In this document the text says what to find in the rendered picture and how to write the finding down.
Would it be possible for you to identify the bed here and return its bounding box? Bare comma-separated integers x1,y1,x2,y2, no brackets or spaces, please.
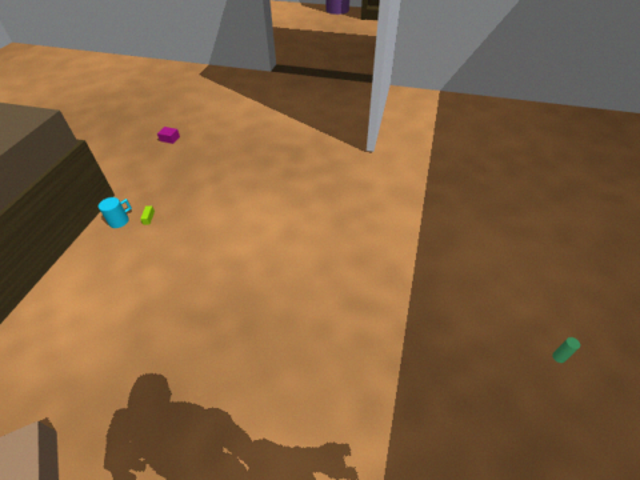
0,102,115,324

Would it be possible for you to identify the bookshelf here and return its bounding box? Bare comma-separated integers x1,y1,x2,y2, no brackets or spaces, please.
361,0,380,20

